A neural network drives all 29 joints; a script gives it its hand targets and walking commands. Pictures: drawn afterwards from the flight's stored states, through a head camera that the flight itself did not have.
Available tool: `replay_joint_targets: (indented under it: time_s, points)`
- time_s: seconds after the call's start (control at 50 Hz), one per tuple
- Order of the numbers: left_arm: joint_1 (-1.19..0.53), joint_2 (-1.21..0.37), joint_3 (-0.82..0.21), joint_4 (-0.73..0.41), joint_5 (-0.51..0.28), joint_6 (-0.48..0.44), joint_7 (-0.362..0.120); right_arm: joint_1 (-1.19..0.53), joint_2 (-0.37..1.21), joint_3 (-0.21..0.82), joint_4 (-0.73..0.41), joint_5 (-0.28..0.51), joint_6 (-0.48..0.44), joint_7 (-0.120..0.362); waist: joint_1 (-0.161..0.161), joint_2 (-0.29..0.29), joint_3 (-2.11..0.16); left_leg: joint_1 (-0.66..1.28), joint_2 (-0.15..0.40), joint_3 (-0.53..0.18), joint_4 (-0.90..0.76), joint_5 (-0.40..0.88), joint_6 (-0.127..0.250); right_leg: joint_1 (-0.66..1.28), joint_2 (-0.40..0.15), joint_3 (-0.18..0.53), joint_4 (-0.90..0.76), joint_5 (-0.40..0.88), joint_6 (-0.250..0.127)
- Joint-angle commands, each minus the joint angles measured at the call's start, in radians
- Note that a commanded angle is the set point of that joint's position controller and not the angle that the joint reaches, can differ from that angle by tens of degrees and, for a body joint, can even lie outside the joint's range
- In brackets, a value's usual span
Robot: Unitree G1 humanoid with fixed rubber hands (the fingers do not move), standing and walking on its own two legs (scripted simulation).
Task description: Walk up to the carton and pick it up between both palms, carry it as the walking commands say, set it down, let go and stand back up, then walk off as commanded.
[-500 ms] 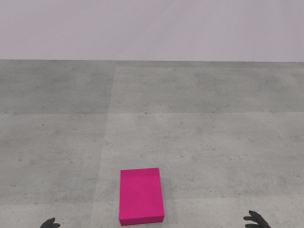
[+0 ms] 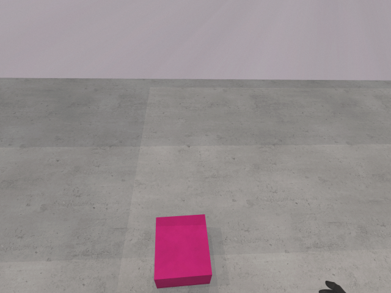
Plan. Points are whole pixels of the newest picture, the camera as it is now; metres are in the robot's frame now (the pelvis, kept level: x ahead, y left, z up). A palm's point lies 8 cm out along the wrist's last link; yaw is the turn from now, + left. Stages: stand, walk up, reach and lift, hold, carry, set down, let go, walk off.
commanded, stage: stand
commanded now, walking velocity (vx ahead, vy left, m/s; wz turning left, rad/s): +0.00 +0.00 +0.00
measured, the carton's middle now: (182, 249) +0.47 +0.04 -0.71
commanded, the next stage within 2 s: walk off in 0.52 s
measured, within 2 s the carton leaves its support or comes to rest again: neither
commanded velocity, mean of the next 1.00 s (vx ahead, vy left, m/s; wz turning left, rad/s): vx -0.08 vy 0.00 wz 0.00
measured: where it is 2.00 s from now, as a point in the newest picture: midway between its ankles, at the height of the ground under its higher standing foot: outside the picture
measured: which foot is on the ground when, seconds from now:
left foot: down 0.00-1.00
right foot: down 0.00-1.00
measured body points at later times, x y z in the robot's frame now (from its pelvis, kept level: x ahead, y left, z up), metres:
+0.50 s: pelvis +0.00 +0.00 +0.00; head -0.01 +0.01 +0.45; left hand +0.09 +0.31 -0.12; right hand +0.10 -0.32 -0.11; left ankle +0.00 +0.10 -0.75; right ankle -0.02 -0.13 -0.75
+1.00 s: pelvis -0.03 -0.01 -0.01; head -0.01 +0.00 +0.44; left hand +0.03 +0.30 -0.14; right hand +0.05 -0.30 -0.14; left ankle +0.00 +0.10 -0.75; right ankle -0.02 -0.13 -0.75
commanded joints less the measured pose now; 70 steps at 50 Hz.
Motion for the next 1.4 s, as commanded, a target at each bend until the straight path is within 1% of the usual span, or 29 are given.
replay_joint_targets:
  time_s: [0.0, 0.68, 0.7, 0.76, 0.8, 0.86, 0.96, 1.02, 1.06, 1.08, 1.1, 1.12, 1.14, 1.16, 1.18, 1.2, 1.22, 1.24, 1.26, 1.28, 1.32, 1.34, 1.36, 1.38]
  points:
    - [-0.033, 0.161, 0.031, -0.038, -0.001, -0.011, 0.003, -0.048, -0.175, -0.03, -0.039, 0.001, -0.011, -0.004, 0.0, 0.016, -0.015, 0.02, 0.137, -0.136, -0.06, 0.126, -0.002, -0.049, -0.111, 0.095, -0.054, 0.127, -0.016]
    - [-0.059, 0.174, 0.027, 0.025, -0.005, -0.014, 0.002, -0.055, -0.187, -0.026, 0.001, 0.006, -0.012, -0.002, 0.002, 0.019, -0.02, 0.038, 0.144, -0.142, -0.07, 0.165, 0.005, -0.033, -0.121, 0.086, -0.071, 0.146, -0.022]
    - [-0.057, 0.163, 0.024, 0.034, -0.006, -0.014, 0.002, -0.053, -0.178, -0.023, 0.009, 0.009, -0.012, -0.002, 0.003, 0.017, -0.016, 0.037, 0.149, -0.142, -0.065, 0.199, 0.004, -0.034, -0.127, 0.087, -0.069, 0.172, -0.021]
    - [-0.008, 0.083, 0.006, 0.072, -0.015, 0.005, 0.003, -0.005, -0.104, -0.003, 0.038, 0.018, 0.01, 0.003, 0.003, 0.018, -0.019, 0.039, 0.162, -0.134, -0.045, 0.32, -0.012, -0.038, -0.142, 0.075, -0.037, 0.259, 0.004]
    - [0.014, 0.118, 0.014, 0.071, -0.012, 0.025, 0.012, 0.015, -0.13, -0.009, 0.038, 0.015, 0.03, 0.003, 0.005, 0.035, -0.024, 0.025, 0.166, -0.132, -0.014, 0.406, -0.013, -0.044, -0.136, 0.058, 0.012, 0.287, 0.005]
    - [0.023, 0.125, 0.022, 0.063, -0.012, 0.038, 0.02, 0.008, -0.153, -0.022, 0.027, 0.013, 0.047, 0.0, 0.007, 0.043, -0.049, 0.0, 0.174, -0.138, 0.022, 0.431, 0.001, -0.07, -0.126, 0.04, 0.077, 0.27, -0.001]
    - [0.043, 0.095, 0.027, 0.039, -0.01, 0.053, 0.027, 0.008, -0.152, -0.039, 0.006, 0.011, 0.069, -0.01, 0.008, 0.067, -0.065, -0.074, 0.207, -0.185, 0.04, 0.379, 0.044, -0.115, -0.097, 0.022, 0.184, 0.209, -0.017]
    - [0.068, 0.073, 0.029, 0.024, -0.004, 0.062, 0.027, 0.003, -0.144, -0.048, -0.008, 0.007, 0.084, -0.013, 0.011, 0.091, -0.061, -0.139, 0.229, -0.211, 0.031, 0.297, 0.076, -0.139, -0.074, 0.02, 0.248, 0.099, -0.024]
    - [0.1, 0.062, 0.033, 0.017, 0.002, 0.068, 0.026, -0.024, -0.139, -0.053, -0.026, 0.002, 0.093, -0.015, 0.023, 0.124, -0.055, -0.221, 0.251, -0.228, 0.029, 0.224, 0.097, -0.129, -0.061, 0.018, 0.313, -0.009, -0.035]
    - [0.121, 0.06, 0.035, 0.014, 0.006, 0.07, 0.025, -0.044, -0.133, -0.054, -0.038, 0.0, 0.096, -0.016, 0.035, 0.124, -0.049, -0.272, 0.253, -0.228, 0.045, 0.179, 0.098, -0.122, -0.065, 0.032, 0.324, -0.056, -0.046]
    - [0.141, 0.07, 0.039, 0.01, 0.011, 0.071, 0.025, -0.069, -0.12, -0.053, -0.054, -0.001, 0.1, -0.016, 0.05, 0.073, -0.036, -0.318, 0.219, -0.203, 0.104, 0.099, 0.08, -0.138, -0.102, 0.086, 0.262, -0.072, -0.07]
    - [0.155, 0.111, 0.048, 0.002, 0.016, 0.072, 0.027, -0.074, -0.086, -0.048, -0.069, 0.001, 0.106, -0.018, 0.072, -0.113, -0.005, -0.328, 0.069, -0.103, 0.311, -0.116, 0.006, -0.225, -0.242, 0.261, 0.0, 0.0, -0.139]
    - [0.101, 0.182, 0.06, -0.028, 0.022, 0.069, 0.027, -0.052, -0.027, -0.043, -0.088, -0.006, 0.113, -0.025, 0.062, -0.345, 0.01, -0.328, -0.094, -0.031, 0.674, -0.421, -0.043, -0.31, -0.434, 0.492, -0.162, 0.122, -0.236]
    - [0.063, 0.15, 0.058, -0.042, 0.026, 0.07, 0.029, -0.01, -0.039, -0.058, -0.061, -0.006, 0.119, -0.028, 0.026, -0.154, -0.021, -0.266, -0.068, -0.185, 0.842, -0.425, -0.038, -0.366, -0.417, 0.433, -0.134, 0.154, -0.242]
    - [-0.019, 0.129, 0.053, -0.061, 0.018, 0.073, 0.035, 0.047, -0.032, -0.064, -0.04, 0.004, 0.119, -0.022, -0.031, -0.08, -0.014, -0.251, -0.063, -0.187, 0.93, -0.353, -0.046, -0.388, -0.354, 0.327, -0.106, 0.143, -0.222]
    - [-0.09, 0.11, 0.051, -0.081, 0.01, 0.074, 0.037, 0.093, -0.044, -0.072, -0.025, 0.006, 0.115, -0.018, -0.07, -0.062, -0.009, -0.241, -0.051, -0.162, 0.963, -0.293, -0.055, -0.385, -0.301, 0.249, -0.081, 0.146, -0.193]
    - [-0.117, 0.095, 0.051, -0.094, 0.003, 0.071, 0.036, 0.104, -0.051, -0.078, -0.018, -0.001, 0.111, -0.016, -0.07, -0.07, -0.022, -0.245, -0.048, -0.133, 0.973, -0.257, -0.067, -0.34, -0.268, 0.204, -0.063, 0.149, -0.174]
    - [-0.12, 0.072, 0.051, -0.1, 0.001, 0.073, 0.035, 0.112, -0.047, -0.079, -0.012, -0.004, 0.108, -0.017, -0.057, -0.08, -0.031, -0.245, -0.046, -0.103, 0.944, -0.253, -0.08, -0.296, -0.237, 0.161, -0.056, 0.14, -0.162]
    - [-0.093, 0.057, 0.049, -0.095, 0.001, 0.075, 0.035, 0.101, -0.037, -0.077, -0.016, 0.001, 0.108, -0.018, -0.03, -0.101, -0.03, -0.258, -0.041, -0.084, 0.879, -0.263, -0.091, -0.238, -0.232, 0.152, -0.058, 0.12, -0.156]
    - [-0.06, 0.053, 0.051, -0.082, 0.001, 0.076, 0.038, 0.084, -0.024, -0.074, -0.025, 0.008, 0.108, -0.02, -0.006, -0.12, -0.024, -0.27, -0.03, -0.072, 0.791, -0.286, -0.099, -0.177, -0.234, 0.157, -0.06, 0.103, -0.154]
    - [-0.003, 0.064, 0.061, -0.053, 0.006, 0.081, 0.041, 0.073, 0.002, -0.068, -0.039, 0.023, 0.107, -0.026, 0.028, -0.168, -0.028, -0.258, -0.008, -0.051, 0.594, -0.359, -0.103, -0.07, -0.248, 0.183, -0.062, 0.091, -0.153]
    - [0.021, 0.074, 0.068, -0.04, 0.008, 0.086, 0.04, 0.078, 0.01, -0.067, -0.041, 0.028, 0.105, -0.029, 0.041, -0.189, -0.036, -0.236, 0.01, -0.039, 0.486, -0.389, -0.094, -0.032, -0.26, 0.192, -0.059, 0.098, -0.156]
    - [0.046, 0.085, 0.077, -0.026, 0.009, 0.091, 0.037, 0.093, 0.014, -0.066, -0.038, 0.033, 0.103, -0.031, 0.052, -0.211, -0.044, -0.201, 0.02, -0.027, 0.386, -0.389, -0.081, -0.013, -0.27, 0.201, -0.062, 0.117, -0.156]
    - [0.062, 0.093, 0.086, -0.014, 0.008, 0.096, 0.034, 0.122, 0.016, -0.068, -0.029, 0.035, 0.101, -0.032, 0.055, -0.228, -0.049, -0.164, 0.019, -0.011, 0.3, -0.361, -0.068, -0.007, -0.274, 0.211, -0.066, 0.143, -0.152]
